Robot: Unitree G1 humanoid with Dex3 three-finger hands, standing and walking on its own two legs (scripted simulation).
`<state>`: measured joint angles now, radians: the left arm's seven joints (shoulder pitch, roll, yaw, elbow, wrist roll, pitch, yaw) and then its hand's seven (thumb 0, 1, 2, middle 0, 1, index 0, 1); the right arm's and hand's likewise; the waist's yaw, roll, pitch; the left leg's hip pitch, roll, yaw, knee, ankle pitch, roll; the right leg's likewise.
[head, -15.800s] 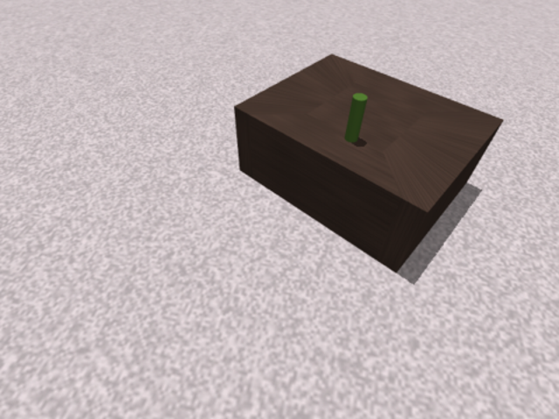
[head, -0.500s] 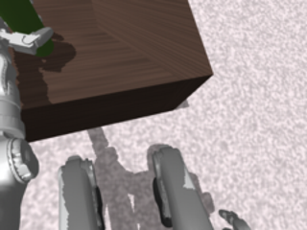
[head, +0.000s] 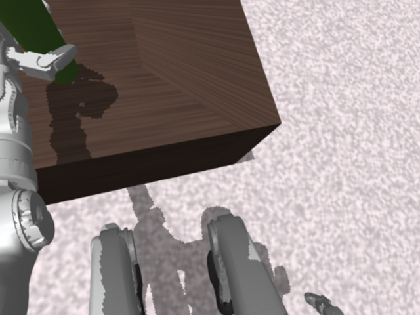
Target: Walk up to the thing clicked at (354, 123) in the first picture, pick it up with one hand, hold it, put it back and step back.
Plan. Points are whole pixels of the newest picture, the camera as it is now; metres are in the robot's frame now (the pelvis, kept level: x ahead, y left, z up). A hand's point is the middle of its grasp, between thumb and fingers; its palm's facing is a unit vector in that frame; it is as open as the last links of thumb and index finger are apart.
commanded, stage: settle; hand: left
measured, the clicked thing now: (38, 35) +0.56 +0.20 +0.05
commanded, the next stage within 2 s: lift in 0.20 s
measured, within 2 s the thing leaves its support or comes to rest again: neither
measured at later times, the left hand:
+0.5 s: hand (34, 24) +0.56 +0.19 +0.06, palm faces +0.09 -1.00 -0.04, open 8.5 cm
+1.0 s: hand out of the picture +0.48 +0.21 +0.15, palm faces +0.11 -0.99 -0.03, open 8.5 cm
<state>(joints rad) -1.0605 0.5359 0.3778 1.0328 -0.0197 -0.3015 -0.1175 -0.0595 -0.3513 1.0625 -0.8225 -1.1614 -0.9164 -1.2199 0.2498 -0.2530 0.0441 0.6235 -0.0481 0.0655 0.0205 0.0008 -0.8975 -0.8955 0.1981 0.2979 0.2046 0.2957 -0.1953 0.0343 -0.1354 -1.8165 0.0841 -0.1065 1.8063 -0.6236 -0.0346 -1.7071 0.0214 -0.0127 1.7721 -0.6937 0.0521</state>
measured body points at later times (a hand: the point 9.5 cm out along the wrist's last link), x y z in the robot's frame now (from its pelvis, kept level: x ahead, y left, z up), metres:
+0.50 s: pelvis +0.00 +0.00 +0.03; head +0.21 +0.04 +0.43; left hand +0.55 +0.25 +0.07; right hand +0.05 -0.26 -0.09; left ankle +0.07 +0.14 -0.48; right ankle +0.05 -0.15 -0.48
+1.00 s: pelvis +0.02 +0.00 +0.11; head +0.16 +0.04 +0.54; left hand +0.47 +0.26 +0.15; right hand +0.10 -0.25 -0.01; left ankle +0.07 +0.14 -0.48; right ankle +0.05 -0.15 -0.48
